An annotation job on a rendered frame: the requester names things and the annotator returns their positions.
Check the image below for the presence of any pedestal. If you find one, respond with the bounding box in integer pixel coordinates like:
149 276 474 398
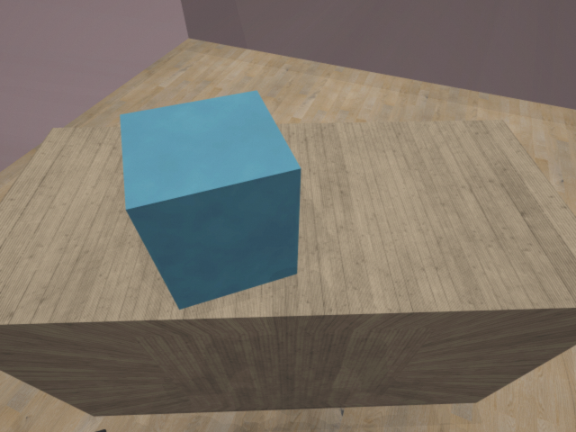
0 120 576 417

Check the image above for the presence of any carton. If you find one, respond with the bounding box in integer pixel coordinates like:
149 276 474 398
120 90 301 310

